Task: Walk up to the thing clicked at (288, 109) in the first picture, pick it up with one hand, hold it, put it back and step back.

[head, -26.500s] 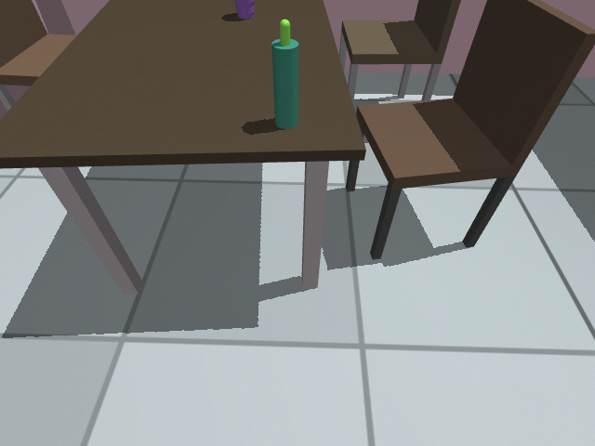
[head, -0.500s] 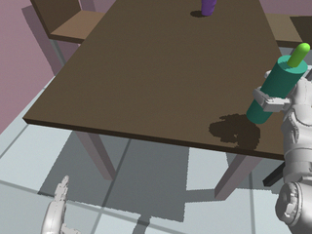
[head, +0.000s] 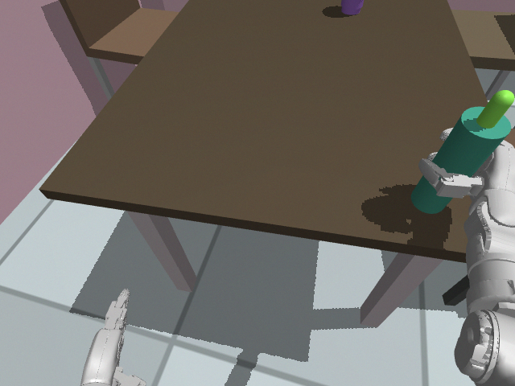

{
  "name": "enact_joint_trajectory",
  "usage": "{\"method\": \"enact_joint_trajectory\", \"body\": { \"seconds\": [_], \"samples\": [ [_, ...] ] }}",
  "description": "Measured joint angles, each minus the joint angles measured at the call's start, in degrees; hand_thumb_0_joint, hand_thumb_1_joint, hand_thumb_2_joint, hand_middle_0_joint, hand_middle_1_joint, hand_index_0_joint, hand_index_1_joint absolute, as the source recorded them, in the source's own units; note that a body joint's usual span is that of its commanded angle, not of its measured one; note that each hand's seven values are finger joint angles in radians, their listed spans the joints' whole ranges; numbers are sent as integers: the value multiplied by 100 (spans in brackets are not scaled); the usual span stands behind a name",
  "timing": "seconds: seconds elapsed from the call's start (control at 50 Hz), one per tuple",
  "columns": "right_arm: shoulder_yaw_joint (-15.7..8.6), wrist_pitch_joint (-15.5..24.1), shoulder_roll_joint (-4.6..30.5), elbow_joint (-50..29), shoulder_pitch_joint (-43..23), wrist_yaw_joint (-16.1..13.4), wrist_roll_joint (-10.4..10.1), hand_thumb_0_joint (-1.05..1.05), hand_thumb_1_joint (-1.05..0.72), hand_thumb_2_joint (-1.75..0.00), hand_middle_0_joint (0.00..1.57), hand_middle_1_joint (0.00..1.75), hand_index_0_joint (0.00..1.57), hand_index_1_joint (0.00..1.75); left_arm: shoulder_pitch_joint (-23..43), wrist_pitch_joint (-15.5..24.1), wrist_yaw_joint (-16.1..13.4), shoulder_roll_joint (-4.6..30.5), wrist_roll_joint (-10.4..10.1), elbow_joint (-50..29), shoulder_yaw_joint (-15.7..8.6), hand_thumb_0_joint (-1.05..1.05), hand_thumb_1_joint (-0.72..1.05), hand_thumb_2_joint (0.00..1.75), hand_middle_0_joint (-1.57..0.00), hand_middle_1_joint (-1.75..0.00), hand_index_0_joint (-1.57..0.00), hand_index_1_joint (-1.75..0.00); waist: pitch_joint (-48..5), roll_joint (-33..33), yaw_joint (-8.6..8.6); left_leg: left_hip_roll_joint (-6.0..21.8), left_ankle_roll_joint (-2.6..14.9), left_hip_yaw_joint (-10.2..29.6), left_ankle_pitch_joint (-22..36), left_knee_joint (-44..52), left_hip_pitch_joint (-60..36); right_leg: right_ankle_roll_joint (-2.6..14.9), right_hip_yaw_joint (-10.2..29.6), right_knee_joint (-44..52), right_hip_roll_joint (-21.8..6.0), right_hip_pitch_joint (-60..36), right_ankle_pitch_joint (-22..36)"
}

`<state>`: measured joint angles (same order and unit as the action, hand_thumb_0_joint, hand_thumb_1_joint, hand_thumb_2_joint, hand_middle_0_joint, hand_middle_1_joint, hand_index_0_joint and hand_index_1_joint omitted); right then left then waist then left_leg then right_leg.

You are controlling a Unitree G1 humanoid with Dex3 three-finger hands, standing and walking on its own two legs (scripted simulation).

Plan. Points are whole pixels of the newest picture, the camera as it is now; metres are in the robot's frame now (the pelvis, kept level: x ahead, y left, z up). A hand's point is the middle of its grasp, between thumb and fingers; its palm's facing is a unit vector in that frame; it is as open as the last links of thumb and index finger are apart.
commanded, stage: open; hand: right
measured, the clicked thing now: (459, 157) +0.45 -0.24 +0.12
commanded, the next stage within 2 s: withdraw in 0.36 s
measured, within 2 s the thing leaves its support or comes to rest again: rests again in 0.10 s
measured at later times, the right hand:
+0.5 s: hand (456, 149) +0.47 -0.24 +0.13, palm faces +0.27 +0.96 +0.02, open 16.1 cm
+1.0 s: hand out of the picture +0.47 -0.35 +0.22, palm faces +0.33 +0.94 -0.06, open 17.7 cm
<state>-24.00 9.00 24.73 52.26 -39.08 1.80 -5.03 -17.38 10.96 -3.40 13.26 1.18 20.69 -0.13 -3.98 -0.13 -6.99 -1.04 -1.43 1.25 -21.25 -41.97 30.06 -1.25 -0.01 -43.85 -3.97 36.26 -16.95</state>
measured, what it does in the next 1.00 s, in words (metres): stands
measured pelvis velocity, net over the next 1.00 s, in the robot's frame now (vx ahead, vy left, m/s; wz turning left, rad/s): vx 0.01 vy -0.01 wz -0.01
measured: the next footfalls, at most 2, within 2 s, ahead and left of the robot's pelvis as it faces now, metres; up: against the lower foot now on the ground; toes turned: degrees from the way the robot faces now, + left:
none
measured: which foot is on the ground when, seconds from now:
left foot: down 0.00-1.00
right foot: down 0.00-1.00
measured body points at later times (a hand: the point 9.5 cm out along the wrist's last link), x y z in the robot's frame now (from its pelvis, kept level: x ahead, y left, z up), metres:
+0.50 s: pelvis -0.01 +0.00 +0.00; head +0.05 -0.01 +0.44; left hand +0.14 +0.25 -0.04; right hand +0.45 -0.29 +0.13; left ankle -0.01 +0.14 -0.71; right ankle +0.05 -0.13 -0.71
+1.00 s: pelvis +0.01 -0.01 +0.00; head +0.06 -0.02 +0.45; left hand +0.17 +0.24 -0.04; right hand +0.45 -0.40 +0.23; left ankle -0.01 +0.14 -0.71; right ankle +0.05 -0.13 -0.71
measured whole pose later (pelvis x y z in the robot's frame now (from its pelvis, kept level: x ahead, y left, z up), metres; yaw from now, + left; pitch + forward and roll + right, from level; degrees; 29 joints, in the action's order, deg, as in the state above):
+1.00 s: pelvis +0.01 -0.01 +0.00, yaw -1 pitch +11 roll +2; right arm -27.4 4.3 47.3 69.0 -57.0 14.4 -2.0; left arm -17.4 6.6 -2.7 14.2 -1.1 20.7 3.7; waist -6.0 -0.1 -6.6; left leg -0.4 -1.9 1.0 -21.2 -39.6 29.2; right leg -0.7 0.1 -42.3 -3.3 36.0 -17.1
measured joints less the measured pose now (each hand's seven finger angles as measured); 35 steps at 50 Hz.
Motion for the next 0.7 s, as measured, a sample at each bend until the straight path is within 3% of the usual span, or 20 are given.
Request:
{"method": "enact_joint_trajectory", "body": {
  "seconds": [0.12, 0.2, 0.3, 0.46, 0.58, 0.7],
  "samples": [
    [-22, 125, 11, -10, -187, 41, -67, -3, 25, -82, 88, 90, 96, 94, -59, -34, 21, 14, -26, -62, 12, -1, -55, 6, -6, -4, -6, -6, 16, 55, -7, 3, 0, -19, -2, -52, 51, 3, 21, -42, 7, 55, 10],
    [-49, 219, 124, 60, -452, 39, -49, -2, 29, -62, 86, 77, 90, 79, -57, -120, 44, 19, -29, -46, 24, -1, -55, 6, -6, -4, -6, -6, -47, 42, -33, 0, -3, -16, 13, -56, 97, 5, 20, -52, 4, 103, 21],
    [-53, 142, 268, 441, -666, 75, -38, -1, 35, -42, 73, 59, 75, 60, -163, -250, 121, 34, -41, -201, 32, -1, -55, 6, -6, -5, -6, -6, -138, -53, -47, 14, -21, 29, 31, -42, 143, 25, -27, -21, 13, 125, 35],
    [-118, 92, 157, 486, -564, 93, -60, -1, 50, -18, 39, 29, 40, 30, -295, -324, 203, 44, -67, -338, -33, -1, -57, 6, -6, -4, -5, -6, -98, -54, 16, 56, -40, 67, -17, -143, 209, 46, -69, -42, 52, 148, 26],
    [-201, 195, 139, 273, -524, 54, 19, -1, 57, -8, 17, 15, 19, 15, -278, -362, 154, 80, -55, -418, -55, -1, -56, 6, -6, -4, -5, -6, -32, 50, 9, 43, -27, 57, -40, -181, 255, 31, -56, -82, 41, 196, 4],
    [-431, 98, 494, 152, -549, 111, 57, -2, 60, -5, 8, 9, 10, 9, -327, -411, 107, 118, -93, -421, -26, -1, -54, 5, -6, -4, -5, -5, -91, 68, -19, 14, -9, 53, -26, -28, 71, 9, -54, 9, 10, 35, -23]
  ]
}}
